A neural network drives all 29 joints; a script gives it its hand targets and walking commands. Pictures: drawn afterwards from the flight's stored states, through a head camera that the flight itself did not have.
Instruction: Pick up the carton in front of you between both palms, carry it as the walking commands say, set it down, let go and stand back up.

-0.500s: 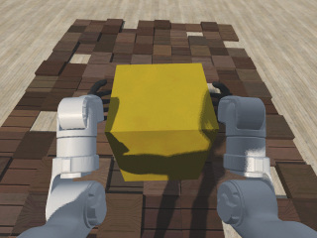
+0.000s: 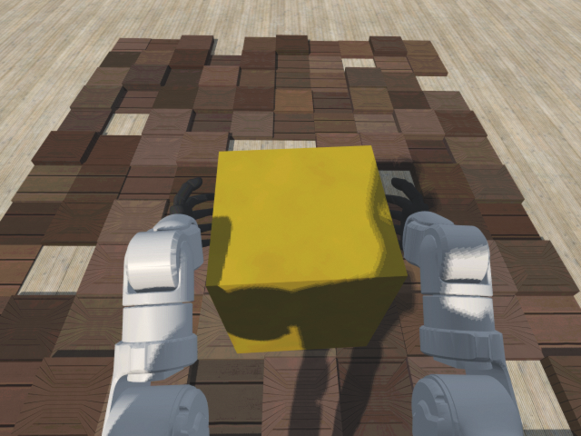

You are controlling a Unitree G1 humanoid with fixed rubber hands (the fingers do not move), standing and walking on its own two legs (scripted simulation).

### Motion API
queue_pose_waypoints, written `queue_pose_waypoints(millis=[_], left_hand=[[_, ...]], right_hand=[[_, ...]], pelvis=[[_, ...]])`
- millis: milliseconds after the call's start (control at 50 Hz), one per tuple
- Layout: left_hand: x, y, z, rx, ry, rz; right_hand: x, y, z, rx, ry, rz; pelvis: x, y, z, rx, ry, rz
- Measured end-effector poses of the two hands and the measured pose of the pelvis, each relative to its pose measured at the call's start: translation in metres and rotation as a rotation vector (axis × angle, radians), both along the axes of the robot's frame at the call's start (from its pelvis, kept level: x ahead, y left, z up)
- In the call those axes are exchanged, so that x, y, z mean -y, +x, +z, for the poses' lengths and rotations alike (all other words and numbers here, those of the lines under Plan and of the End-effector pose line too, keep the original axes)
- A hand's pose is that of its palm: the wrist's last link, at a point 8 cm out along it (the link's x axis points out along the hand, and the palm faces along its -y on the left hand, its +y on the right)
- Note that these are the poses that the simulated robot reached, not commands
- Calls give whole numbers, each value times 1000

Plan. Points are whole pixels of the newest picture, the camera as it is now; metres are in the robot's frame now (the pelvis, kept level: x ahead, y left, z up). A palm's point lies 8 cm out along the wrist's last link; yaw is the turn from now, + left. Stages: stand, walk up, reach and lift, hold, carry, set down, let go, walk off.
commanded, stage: carry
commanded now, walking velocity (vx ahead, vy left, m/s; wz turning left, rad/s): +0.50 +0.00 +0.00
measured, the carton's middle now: (299, 257) +0.37 +0.00 +0.03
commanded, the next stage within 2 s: none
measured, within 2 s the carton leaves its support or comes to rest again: neither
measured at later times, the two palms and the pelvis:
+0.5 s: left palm (184, 64) +0.66 +0.19 +0.17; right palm (363, 76) +0.63 -0.11 +0.17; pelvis +0.27 +0.06 +0.02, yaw -1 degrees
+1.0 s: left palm (195, 6) +0.88 +0.20 +0.18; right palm (337, 3) +0.91 -0.10 +0.18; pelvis +0.53 +0.02 +0.05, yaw +1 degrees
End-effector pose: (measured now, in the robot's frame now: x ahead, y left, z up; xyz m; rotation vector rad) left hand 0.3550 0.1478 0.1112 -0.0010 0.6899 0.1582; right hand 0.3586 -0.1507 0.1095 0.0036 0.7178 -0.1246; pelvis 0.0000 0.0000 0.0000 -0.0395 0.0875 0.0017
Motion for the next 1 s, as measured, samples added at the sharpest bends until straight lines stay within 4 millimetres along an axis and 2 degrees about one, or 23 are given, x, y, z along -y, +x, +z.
queue_pose_waypoints(millis=[80,140,220,320,380,460,520,600,680,800,900,1000], left_hand=[[-20,24,-2,-46,-1,53],[-31,52,10,-28,-1,70],[-38,108,37,33,6,57],[-44,192,63,105,7,-2],[-45,240,65,102,-4,-52],[-40,284,62,6,-26,-89],[-37,314,66,-19,-35,-98],[-35,356,77,5,-49,-88],[-34,398,86,25,-51,-64],[-30,464,84,26,-1,-19],[-40,492,67,-55,9,44],[-54,528,72,-33,-21,99]], right_hand=[[-21,43,2,-43,-19,70],[-32,76,12,-25,-16,87],[-38,125,32,36,-8,74],[-43,191,58,109,-21,26],[-44,224,63,103,-47,-14],[-40,254,61,6,-56,-54],[-37,279,66,-18,-45,-79],[-35,322,80,7,-28,-97],[-33,372,89,27,-17,-85],[-29,457,81,29,-4,-17],[-39,509,67,-52,16,35],[-54,555,73,-33,30,54]], pelvis=[[5,39,9,6,22,1],[4,70,13,9,37,4],[-7,116,15,5,48,4],[-31,183,4,9,46,0],[-45,218,-3,18,56,-9],[-55,253,12,13,35,-16],[-58,278,21,6,23,-21],[-57,317,29,-5,12,-19],[-49,364,31,-12,14,-14],[-28,441,21,3,-2,6],[-20,486,37,-1,17,10],[-20,532,54,-13,38,19]])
